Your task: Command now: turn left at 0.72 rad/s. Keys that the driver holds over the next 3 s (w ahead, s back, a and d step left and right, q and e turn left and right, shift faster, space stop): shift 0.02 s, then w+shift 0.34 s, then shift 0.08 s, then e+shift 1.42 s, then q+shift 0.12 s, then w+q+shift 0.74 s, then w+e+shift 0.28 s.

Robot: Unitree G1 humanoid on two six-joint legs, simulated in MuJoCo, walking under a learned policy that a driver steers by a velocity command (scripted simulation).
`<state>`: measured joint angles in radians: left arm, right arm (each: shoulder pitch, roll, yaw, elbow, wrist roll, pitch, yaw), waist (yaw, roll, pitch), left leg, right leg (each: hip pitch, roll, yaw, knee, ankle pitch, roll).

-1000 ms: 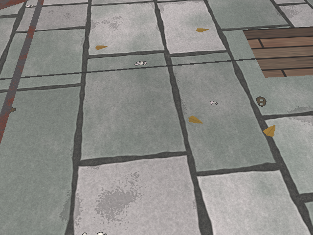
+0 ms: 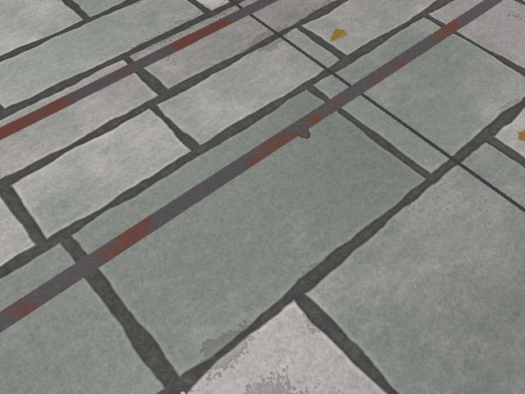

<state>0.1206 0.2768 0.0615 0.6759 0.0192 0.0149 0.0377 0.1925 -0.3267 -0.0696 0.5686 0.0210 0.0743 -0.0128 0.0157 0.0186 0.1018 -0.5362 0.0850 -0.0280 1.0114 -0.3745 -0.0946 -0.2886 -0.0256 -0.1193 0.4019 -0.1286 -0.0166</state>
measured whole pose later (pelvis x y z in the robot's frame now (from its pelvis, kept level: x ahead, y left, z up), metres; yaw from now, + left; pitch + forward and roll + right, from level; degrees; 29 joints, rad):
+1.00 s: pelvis +0.37 +0.09 -0.01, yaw -16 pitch +2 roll -1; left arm 0.18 0.35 0.09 0.65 -0.03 0.06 0.03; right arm 0.13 -0.30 -0.02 0.61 -0.01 -0.04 -0.02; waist 0.03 0.01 0.03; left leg -0.47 -0.03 -0.18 0.58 -0.18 -0.09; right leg -0.39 0.19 0.27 0.54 -0.17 -0.01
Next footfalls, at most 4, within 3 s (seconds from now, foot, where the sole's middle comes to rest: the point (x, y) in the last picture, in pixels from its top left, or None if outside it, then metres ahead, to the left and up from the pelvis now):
0.14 left None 0.01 0.13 -0.78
0.60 right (289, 380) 0.44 -0.03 -0.78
1.00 left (207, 340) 0.54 0.17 -0.78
1.46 right None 0.34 -0.02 -0.78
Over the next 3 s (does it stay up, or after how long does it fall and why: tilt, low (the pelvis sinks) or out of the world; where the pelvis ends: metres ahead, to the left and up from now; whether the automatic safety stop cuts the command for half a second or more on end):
stays up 0.85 -0.30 -0.01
